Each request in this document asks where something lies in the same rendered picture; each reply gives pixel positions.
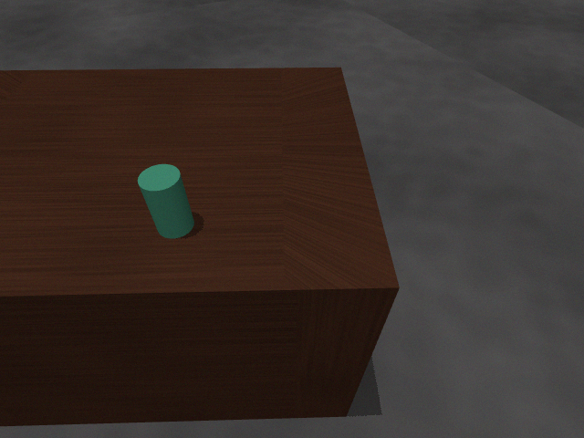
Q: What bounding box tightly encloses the can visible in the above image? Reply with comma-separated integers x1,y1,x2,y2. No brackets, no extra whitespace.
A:
138,164,194,239

